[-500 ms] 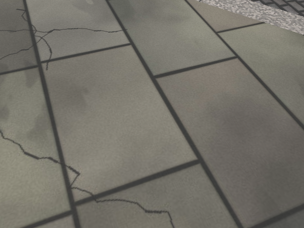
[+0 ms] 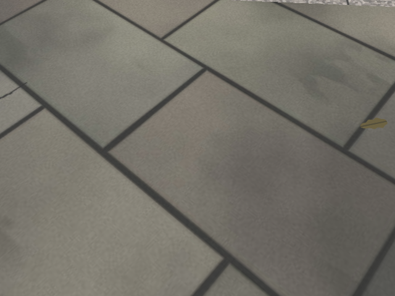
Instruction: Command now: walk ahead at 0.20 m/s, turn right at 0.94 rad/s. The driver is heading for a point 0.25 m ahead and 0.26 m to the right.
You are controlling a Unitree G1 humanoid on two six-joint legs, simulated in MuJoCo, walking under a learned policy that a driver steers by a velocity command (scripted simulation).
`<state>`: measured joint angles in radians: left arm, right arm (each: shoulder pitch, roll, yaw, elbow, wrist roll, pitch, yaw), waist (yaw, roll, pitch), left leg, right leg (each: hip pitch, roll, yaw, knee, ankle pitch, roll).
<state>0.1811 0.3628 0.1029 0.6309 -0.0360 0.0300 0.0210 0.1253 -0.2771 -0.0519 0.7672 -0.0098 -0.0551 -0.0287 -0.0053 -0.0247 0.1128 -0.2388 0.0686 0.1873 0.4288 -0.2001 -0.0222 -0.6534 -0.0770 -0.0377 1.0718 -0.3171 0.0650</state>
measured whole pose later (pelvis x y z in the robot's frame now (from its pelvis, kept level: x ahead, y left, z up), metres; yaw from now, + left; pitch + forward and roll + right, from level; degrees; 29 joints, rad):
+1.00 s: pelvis +0.17 +0.03 +0.00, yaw -45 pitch +1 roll +0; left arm 0.16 0.26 0.04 0.62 0.01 0.05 0.00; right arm 0.18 -0.30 -0.06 0.76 0.00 0.01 -0.01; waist -0.04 0.04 0.04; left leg -0.34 0.07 0.03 0.59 -0.35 -0.03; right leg -0.24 0.03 0.03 0.51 -0.29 -0.02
